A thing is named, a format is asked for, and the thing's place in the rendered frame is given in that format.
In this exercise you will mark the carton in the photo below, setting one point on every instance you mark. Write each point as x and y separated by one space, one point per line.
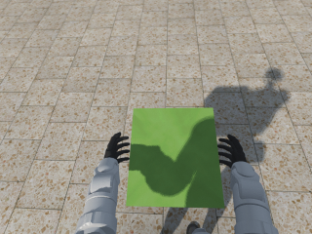
174 160

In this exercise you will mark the robot left forearm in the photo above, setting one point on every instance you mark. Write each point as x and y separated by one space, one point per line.
99 215

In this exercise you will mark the right robot foot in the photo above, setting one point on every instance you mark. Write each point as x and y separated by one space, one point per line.
190 228

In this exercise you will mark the robot right hand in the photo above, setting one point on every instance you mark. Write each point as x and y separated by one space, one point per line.
236 150

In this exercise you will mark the robot left hand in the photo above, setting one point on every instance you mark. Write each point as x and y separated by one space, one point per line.
113 146

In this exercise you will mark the robot right forearm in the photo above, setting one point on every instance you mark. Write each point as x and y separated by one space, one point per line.
250 203

